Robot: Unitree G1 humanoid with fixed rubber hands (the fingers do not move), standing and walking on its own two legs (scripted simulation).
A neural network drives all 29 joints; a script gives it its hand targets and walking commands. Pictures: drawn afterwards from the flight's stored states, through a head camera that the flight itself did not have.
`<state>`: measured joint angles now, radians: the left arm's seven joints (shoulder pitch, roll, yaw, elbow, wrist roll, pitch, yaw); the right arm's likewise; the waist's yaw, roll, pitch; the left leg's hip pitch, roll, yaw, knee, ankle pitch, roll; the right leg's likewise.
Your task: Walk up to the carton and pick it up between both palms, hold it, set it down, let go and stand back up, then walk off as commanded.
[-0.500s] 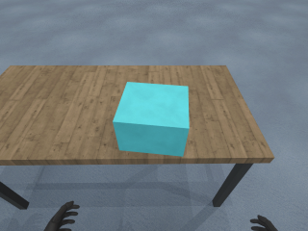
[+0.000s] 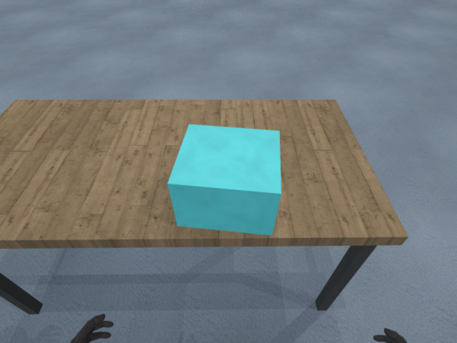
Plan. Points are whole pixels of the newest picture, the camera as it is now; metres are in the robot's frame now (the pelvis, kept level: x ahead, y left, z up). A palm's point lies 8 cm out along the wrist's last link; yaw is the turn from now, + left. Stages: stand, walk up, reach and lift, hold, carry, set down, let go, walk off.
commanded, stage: stand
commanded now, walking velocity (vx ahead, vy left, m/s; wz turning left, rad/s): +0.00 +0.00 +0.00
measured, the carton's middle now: (229, 177) +0.53 +0.02 -0.05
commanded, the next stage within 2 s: walk off in 1.26 s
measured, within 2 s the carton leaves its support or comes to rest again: neither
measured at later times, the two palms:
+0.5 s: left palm out of the picture +0.12 +0.28 -0.09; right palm out of the picture +0.10 -0.30 -0.09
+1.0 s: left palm out of the picture +0.11 +0.28 -0.09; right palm out of the picture +0.09 -0.30 -0.09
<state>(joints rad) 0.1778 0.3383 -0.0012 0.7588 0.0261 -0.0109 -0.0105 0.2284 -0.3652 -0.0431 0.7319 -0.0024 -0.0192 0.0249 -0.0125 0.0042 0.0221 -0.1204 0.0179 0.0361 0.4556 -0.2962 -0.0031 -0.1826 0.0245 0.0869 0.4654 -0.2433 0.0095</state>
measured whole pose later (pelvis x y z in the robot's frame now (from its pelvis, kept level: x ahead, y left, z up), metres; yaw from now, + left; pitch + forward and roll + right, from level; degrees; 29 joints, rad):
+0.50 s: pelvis +0.00 +0.00 +0.00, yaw +0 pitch -2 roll +0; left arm 0.18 0.34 0.00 0.80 0.02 -0.01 -0.01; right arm 0.23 -0.37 -0.04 0.78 0.00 -0.02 0.01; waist -0.01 0.01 0.02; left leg -0.12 0.02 0.04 0.46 -0.29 0.00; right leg -0.18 0.02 0.09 0.47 -0.24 0.01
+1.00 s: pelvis -0.01 +0.00 +0.00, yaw +0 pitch -3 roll +0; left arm 0.18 0.34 0.00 0.83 0.02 -0.01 -0.01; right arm 0.23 -0.37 -0.04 0.81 0.00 -0.02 0.01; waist -0.01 0.01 0.03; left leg -0.12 0.02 0.04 0.46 -0.28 0.00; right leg -0.18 0.02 0.09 0.47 -0.23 0.01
